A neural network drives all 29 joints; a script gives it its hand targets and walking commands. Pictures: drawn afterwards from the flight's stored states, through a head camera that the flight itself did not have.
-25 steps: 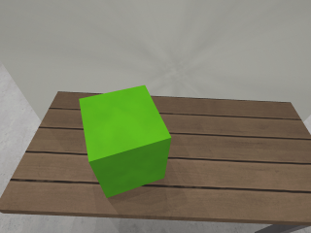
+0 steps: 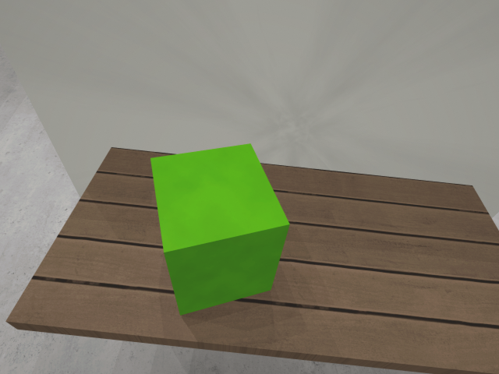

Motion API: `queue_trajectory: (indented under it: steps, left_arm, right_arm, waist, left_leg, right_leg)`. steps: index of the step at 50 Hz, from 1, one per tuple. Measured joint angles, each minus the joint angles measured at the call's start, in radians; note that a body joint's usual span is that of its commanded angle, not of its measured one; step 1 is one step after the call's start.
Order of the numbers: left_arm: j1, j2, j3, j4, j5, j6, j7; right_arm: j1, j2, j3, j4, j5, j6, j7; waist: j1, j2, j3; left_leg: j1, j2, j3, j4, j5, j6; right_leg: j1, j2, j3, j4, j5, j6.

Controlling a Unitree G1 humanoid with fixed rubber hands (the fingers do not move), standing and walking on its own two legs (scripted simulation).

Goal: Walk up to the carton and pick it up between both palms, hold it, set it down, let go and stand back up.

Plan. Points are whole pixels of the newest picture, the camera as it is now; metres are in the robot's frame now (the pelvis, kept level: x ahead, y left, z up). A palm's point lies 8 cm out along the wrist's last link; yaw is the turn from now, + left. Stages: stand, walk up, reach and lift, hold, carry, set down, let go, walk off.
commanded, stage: stand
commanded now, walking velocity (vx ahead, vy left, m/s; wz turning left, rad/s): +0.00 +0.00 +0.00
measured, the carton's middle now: (215, 229) +0.42 +0.10 -0.05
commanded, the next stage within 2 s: none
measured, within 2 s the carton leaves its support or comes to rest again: neither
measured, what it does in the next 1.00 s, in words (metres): stands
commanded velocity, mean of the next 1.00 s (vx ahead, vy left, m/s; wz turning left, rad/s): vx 0.00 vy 0.00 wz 0.00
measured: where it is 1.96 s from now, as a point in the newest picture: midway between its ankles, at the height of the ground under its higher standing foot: outside the picture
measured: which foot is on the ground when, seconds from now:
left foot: down 0.00-1.00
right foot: down 0.00-1.00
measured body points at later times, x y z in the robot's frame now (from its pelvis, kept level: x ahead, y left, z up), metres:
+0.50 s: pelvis -0.01 +0.01 +0.00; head -0.02 +0.03 +0.45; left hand +0.03 +0.27 -0.14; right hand +0.05 -0.24 -0.12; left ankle -0.02 +0.15 -0.73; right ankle -0.01 -0.08 -0.73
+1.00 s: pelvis -0.01 +0.01 +0.01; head -0.01 +0.03 +0.46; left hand +0.01 +0.27 -0.14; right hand +0.05 -0.23 -0.13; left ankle -0.02 +0.15 -0.73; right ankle -0.01 -0.08 -0.73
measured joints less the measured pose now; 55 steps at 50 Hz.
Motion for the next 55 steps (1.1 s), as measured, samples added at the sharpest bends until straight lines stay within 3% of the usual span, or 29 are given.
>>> queue_trajectory:
  steps: [24, 55]
  left_arm:
    - [0.041, -0.018, -0.023, 0.003, -0.003, -0.005, 0.005]
    - [0.067, -0.031, -0.021, 0.036, -0.001, -0.014, 0.013]
  right_arm:
    - [0.046, -0.009, 0.014, 0.007, 0.01, -0.007, 0.008]
    - [0.063, 0.0, 0.015, 0.03, 0.005, -0.015, 0.008]
  waist:
    - [-0.005, 0.015, -0.038]
    - [-0.005, 0.031, -0.049]
  left_leg:
    - [0.002, -0.032, -0.006, -0.037, 0.043, 0.024]
    - [-0.008, -0.042, -0.036, -0.059, 0.05, 0.023]
  right_leg:
    - [0.008, -0.029, -0.005, -0.036, 0.04, 0.024]
    - [0.013, -0.035, -0.027, -0.061, 0.037, 0.026]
